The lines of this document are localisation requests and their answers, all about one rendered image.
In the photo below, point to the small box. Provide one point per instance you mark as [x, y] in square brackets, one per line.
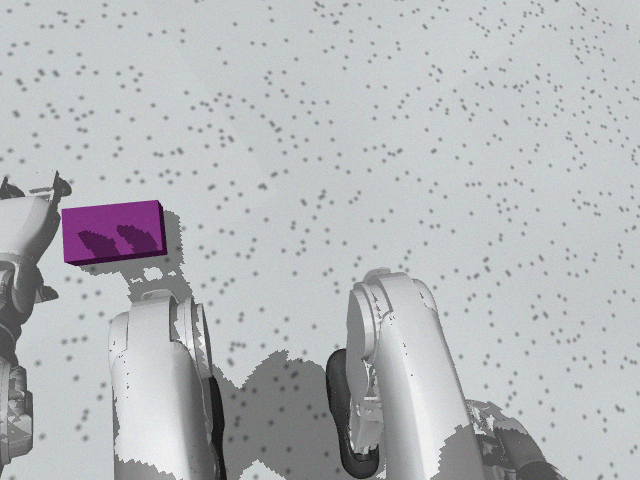
[114, 232]

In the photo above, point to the right robot hand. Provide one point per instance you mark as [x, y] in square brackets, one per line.
[512, 446]

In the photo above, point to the right robot foot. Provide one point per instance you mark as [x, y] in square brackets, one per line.
[357, 465]

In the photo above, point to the right robot arm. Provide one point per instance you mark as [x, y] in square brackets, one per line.
[539, 470]

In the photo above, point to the left robot foot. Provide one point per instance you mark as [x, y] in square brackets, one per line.
[218, 429]

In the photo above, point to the left robot hand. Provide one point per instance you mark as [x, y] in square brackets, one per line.
[29, 224]

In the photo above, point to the left robot arm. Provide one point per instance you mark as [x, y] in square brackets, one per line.
[18, 285]

